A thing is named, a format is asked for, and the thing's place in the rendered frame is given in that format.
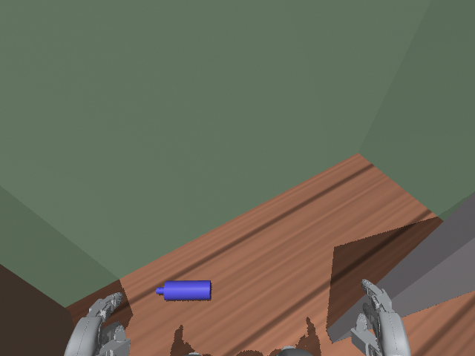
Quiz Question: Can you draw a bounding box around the right robot hand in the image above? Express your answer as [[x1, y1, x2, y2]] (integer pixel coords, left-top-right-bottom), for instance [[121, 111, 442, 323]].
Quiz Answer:
[[351, 279, 411, 356]]

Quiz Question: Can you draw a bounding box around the bottle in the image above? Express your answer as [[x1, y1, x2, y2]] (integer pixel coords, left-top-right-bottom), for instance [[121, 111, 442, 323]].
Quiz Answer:
[[156, 280, 211, 300]]

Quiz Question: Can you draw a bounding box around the left robot hand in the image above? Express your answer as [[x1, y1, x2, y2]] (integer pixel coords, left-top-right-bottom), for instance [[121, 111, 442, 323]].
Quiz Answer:
[[64, 292, 131, 356]]

